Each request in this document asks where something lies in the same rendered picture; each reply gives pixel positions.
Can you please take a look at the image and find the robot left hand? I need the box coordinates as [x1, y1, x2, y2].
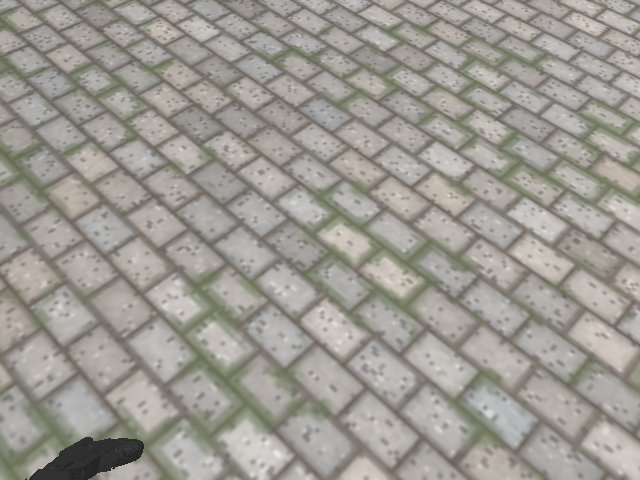
[25, 437, 144, 480]

